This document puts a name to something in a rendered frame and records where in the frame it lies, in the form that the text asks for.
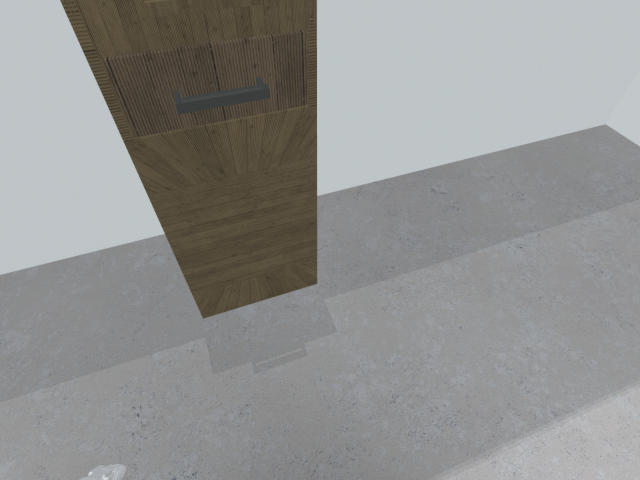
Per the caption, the drawer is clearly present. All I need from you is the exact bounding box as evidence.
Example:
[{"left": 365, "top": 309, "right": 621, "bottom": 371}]
[{"left": 103, "top": 30, "right": 307, "bottom": 137}]

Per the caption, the cabinet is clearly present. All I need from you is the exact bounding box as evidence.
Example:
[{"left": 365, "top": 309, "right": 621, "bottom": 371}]
[{"left": 60, "top": 0, "right": 317, "bottom": 319}]

